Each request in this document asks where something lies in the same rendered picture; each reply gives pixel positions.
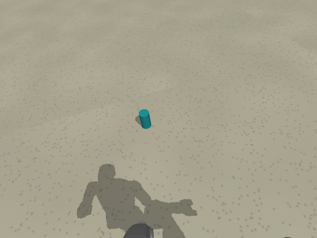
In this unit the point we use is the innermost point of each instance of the can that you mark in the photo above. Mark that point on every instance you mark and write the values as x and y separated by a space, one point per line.
145 118

